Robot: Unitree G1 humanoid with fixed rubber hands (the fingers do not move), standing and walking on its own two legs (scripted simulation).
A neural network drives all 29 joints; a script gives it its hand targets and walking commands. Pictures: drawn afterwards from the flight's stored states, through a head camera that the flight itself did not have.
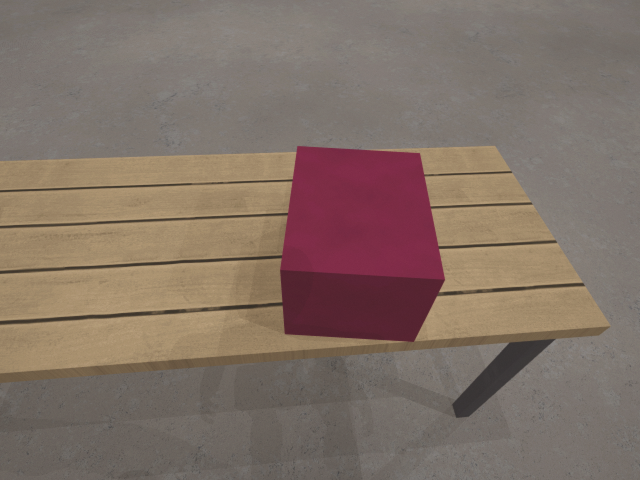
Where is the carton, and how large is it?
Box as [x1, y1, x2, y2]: [280, 146, 444, 341]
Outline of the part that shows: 297,146 280,267 285,333 413,341 444,280 419,153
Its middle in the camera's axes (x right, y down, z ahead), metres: +0.06 +0.01 +0.66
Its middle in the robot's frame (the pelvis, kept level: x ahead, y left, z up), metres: +0.48 -0.06 -0.04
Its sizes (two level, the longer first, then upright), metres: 0.269 0.217 0.185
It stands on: a table, 0.64 m high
